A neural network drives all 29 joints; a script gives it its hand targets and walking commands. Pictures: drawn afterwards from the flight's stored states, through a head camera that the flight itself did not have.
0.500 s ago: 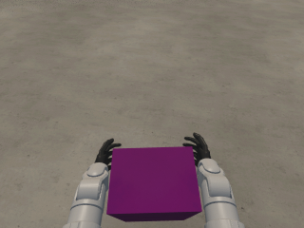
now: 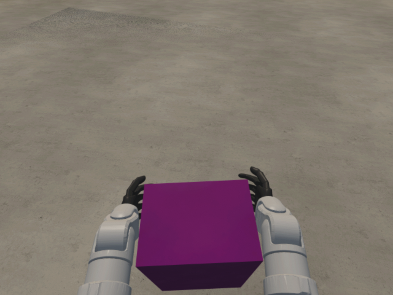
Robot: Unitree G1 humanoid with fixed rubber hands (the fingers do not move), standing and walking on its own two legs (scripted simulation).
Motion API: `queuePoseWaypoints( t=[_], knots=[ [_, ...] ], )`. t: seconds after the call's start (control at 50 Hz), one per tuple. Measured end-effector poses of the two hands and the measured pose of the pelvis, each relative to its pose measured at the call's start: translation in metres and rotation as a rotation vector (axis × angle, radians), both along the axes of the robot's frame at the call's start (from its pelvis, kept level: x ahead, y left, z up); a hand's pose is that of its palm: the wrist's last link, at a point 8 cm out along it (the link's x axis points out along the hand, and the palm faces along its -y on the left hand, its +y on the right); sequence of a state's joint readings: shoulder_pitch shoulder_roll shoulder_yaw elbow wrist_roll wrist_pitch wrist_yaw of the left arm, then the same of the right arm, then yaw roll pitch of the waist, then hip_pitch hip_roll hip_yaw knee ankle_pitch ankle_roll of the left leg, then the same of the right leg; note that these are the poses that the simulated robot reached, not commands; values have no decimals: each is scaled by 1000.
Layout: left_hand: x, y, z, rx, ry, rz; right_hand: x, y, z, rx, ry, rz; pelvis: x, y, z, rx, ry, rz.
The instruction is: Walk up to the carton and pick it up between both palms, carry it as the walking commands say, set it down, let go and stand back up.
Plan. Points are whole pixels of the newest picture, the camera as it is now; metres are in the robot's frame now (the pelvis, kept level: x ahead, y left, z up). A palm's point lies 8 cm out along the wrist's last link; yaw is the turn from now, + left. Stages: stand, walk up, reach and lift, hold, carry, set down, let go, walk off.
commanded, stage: reach and lift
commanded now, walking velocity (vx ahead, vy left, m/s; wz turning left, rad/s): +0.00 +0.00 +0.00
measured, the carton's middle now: (199, 242) +0.27 -0.02 -0.02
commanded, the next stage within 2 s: hold in 1.26 s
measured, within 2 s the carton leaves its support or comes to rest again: neither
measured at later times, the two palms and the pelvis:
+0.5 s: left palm (122, 209) +0.31 +0.13 +0.05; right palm (250, 187) +0.34 -0.14 +0.07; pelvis +0.03 -0.02 +0.01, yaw +1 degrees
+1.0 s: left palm (123, 216) +0.30 +0.13 +0.05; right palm (255, 199) +0.31 -0.14 +0.06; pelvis +0.03 +0.00 +0.01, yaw +0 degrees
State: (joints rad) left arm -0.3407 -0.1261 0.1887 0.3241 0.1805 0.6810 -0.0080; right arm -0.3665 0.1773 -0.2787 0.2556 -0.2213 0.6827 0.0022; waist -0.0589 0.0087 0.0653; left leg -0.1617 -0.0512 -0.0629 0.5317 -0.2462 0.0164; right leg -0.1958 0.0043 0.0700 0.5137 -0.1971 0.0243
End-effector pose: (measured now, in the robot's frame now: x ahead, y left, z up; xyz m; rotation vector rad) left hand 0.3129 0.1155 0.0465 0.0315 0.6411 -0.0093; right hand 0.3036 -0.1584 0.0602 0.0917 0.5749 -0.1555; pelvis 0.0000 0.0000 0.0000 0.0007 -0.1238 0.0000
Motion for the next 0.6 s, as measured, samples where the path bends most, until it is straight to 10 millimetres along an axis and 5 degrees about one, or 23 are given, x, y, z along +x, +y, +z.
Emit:
queuePoseWaypoints(
  t=[0.2, 0.4, 0.6],
  knots=[
    [9, -5, 14, 8, 19, 19, 11, -5, 7, 23, 21, 7, 1, -7, 0, 1, -34, -1],
    [6, 11, 2, -17, 42, 96, 32, 12, 3, -16, 47, 98, 15, -21, 5, 2, -12, 5],
    [-2, 18, -4, -13, 58, 115, 33, 18, -1, -49, 63, 135, 33, -21, 9, -8, -10, 20]
  ],
)
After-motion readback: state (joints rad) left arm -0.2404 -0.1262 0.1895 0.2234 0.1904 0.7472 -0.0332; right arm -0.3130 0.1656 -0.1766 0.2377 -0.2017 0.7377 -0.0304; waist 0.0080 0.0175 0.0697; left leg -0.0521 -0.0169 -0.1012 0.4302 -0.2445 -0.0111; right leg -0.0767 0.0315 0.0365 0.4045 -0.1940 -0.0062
